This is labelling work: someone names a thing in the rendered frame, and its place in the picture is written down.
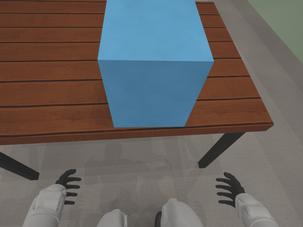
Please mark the robot left hand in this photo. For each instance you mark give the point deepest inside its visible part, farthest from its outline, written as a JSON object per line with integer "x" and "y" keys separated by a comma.
{"x": 64, "y": 179}

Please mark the robot thigh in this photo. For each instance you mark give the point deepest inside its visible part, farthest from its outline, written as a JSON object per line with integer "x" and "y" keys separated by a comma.
{"x": 179, "y": 214}
{"x": 114, "y": 219}

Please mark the carton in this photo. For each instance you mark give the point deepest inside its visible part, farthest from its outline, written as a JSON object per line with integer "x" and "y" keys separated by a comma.
{"x": 154, "y": 58}

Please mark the right robot forearm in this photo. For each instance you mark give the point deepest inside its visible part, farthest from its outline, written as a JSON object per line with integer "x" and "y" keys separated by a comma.
{"x": 252, "y": 213}

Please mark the left robot forearm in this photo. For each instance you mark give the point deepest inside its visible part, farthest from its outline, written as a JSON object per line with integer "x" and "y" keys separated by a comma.
{"x": 46, "y": 209}

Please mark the robot left thigh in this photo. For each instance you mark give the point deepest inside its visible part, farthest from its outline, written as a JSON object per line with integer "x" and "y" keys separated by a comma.
{"x": 114, "y": 219}

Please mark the robot right hand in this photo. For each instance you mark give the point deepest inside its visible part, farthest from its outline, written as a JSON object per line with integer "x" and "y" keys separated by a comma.
{"x": 235, "y": 188}

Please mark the robot right thigh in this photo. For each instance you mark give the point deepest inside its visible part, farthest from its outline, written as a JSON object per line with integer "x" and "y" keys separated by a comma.
{"x": 179, "y": 214}

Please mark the table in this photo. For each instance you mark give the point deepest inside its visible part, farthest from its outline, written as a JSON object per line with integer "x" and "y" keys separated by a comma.
{"x": 51, "y": 89}

